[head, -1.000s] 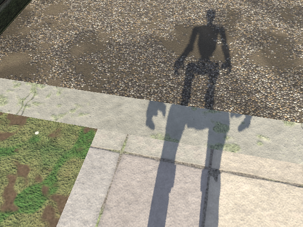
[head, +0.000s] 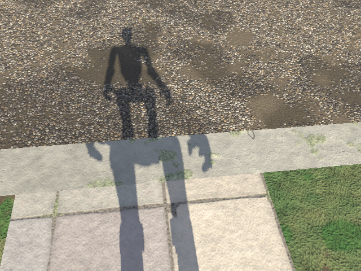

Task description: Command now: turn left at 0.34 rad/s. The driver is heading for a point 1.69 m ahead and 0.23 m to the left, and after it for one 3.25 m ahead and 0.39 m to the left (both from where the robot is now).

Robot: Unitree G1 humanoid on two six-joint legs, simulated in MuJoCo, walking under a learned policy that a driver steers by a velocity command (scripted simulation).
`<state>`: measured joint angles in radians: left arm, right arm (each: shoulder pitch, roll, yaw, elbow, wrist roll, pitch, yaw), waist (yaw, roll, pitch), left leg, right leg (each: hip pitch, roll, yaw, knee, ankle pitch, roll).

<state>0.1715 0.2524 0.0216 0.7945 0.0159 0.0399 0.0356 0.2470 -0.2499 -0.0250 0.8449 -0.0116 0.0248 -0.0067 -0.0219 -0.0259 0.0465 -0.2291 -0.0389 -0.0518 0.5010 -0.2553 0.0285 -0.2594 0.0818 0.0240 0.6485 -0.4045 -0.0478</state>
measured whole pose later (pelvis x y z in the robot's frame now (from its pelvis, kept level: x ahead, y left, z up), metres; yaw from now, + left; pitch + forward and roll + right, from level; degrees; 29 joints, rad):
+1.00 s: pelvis +0.11 +0.06 +0.01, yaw +14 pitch +0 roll +1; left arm 0.29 0.28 0.07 0.88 0.03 0.00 -0.05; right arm 0.35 -0.22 -0.03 0.90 -0.03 -0.08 -0.01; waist 0.00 -0.06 0.03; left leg 0.03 -0.04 0.15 0.22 -0.26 0.05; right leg -0.63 -0.05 0.02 1.05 -0.17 -0.04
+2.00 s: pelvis +0.65 +0.12 +0.00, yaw +3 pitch +0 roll +0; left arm 0.21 0.26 0.01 0.70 0.04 0.00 0.02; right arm 0.40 -0.25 -0.04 0.84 -0.01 -0.02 -0.02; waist -0.01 -0.02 0.02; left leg -0.27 -0.15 -0.03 0.46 -0.18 0.14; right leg -0.61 -0.03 0.05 1.16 -0.31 0.01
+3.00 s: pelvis +0.84 +0.13 -0.01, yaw +8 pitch -2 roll +1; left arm 0.12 0.25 0.01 0.57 0.03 0.07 -0.01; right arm 0.14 -0.22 0.03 0.62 -0.02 0.02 -0.01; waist 0.01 0.01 0.02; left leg -0.30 0.00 0.05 0.63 -0.29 0.01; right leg -0.32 0.06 0.07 0.64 -0.28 -0.03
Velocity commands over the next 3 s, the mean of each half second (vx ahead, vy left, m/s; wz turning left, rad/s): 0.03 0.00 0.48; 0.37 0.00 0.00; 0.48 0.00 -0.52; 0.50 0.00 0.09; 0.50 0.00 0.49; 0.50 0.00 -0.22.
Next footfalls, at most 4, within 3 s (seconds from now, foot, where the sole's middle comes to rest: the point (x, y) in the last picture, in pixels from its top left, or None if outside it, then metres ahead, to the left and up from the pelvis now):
0.26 right None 0.03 -0.11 -0.77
0.74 left None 0.05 0.13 -0.77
1.22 right None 0.41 0.03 -0.77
1.80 left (140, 215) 0.72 0.15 -0.77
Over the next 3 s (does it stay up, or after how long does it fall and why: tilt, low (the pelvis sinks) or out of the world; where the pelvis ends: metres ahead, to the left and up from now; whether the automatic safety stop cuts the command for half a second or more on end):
stays up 0.84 0.13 -0.01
